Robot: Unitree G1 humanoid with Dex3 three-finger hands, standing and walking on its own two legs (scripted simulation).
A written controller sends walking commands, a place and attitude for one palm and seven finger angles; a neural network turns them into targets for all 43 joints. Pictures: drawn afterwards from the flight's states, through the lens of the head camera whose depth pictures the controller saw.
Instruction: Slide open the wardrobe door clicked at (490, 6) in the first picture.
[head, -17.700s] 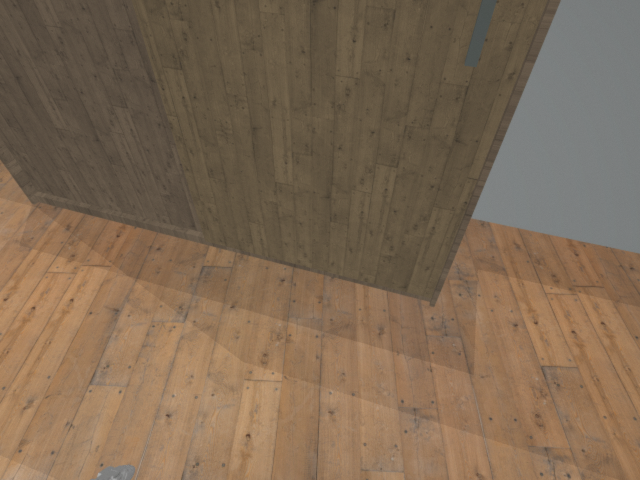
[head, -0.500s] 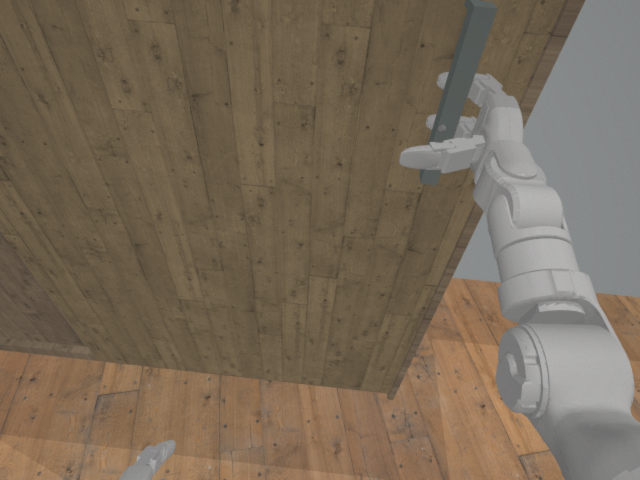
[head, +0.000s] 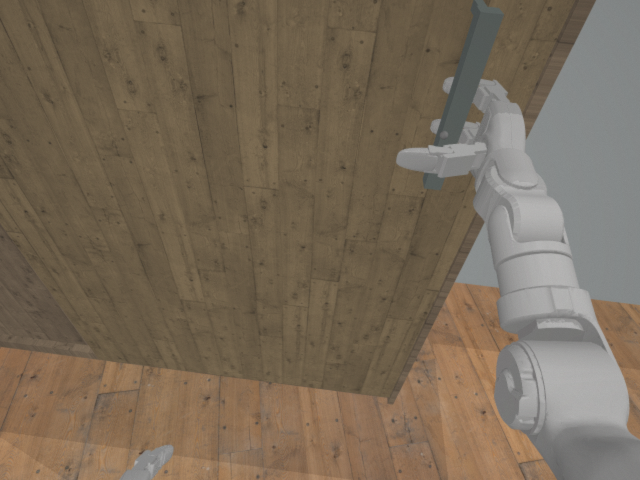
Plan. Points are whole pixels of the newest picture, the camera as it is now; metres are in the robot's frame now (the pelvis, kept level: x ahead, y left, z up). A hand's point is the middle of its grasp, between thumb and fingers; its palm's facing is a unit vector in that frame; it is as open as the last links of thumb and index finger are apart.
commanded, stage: grip the handle and tug to test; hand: right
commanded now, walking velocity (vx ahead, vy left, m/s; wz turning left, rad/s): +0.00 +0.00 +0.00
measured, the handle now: (453, 103) +0.52 -0.11 +0.26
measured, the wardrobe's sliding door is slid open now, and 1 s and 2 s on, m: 0.00 0.00 0.01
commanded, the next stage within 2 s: tug the door sideways, standing still in 1.24 s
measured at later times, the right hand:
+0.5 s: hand (445, 131) +0.46 -0.09 +0.25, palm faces +0.04 +1.00 +0.00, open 6.5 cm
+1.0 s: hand (442, 133) +0.46 -0.09 +0.25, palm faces +0.04 +1.00 +0.00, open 6.5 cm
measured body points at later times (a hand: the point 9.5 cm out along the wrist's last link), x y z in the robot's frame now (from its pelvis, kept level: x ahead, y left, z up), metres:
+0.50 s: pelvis +0.01 +0.01 +0.00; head +0.00 +0.02 +0.45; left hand +0.15 +0.25 -0.11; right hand +0.45 -0.15 +0.25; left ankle -0.05 +0.10 -0.74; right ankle +0.01 -0.11 -0.74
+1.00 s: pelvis +0.02 +0.01 +0.00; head +0.00 +0.03 +0.45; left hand +0.14 +0.25 -0.11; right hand +0.45 -0.14 +0.25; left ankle -0.05 +0.10 -0.74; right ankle +0.01 -0.11 -0.74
